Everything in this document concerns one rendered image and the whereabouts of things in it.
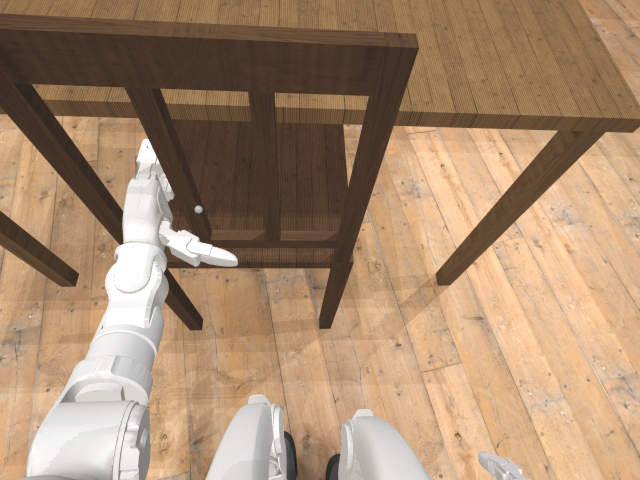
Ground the robot left thigh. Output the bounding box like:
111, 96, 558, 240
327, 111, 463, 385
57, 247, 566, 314
205, 402, 285, 480

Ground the chair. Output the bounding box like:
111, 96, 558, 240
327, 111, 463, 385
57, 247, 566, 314
0, 14, 419, 330

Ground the robot right thigh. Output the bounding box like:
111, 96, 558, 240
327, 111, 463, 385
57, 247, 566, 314
341, 416, 431, 480

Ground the robot left forearm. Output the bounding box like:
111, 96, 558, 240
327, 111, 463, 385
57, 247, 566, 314
26, 242, 169, 477

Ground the table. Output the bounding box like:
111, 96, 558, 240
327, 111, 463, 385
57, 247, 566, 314
0, 0, 640, 287

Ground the robot right hand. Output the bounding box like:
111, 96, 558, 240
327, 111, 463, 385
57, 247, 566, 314
478, 451, 532, 480

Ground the robot thigh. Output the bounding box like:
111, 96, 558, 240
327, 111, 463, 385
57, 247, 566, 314
341, 416, 431, 480
205, 402, 285, 480

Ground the robot left hand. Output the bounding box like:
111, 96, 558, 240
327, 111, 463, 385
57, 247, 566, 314
122, 139, 238, 267

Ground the left robot upper arm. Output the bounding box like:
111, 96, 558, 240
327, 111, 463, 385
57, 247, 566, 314
17, 400, 151, 480

